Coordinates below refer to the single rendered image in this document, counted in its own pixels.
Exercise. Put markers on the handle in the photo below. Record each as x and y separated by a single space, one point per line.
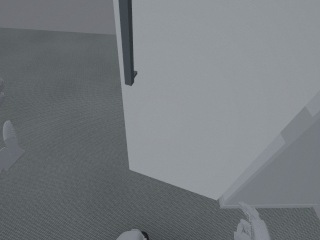
126 26

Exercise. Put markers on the fridge door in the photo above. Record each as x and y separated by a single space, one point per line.
217 81

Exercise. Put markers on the right robot hand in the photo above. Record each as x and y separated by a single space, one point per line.
256 229

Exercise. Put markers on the left robot hand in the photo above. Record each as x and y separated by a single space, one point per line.
10 155

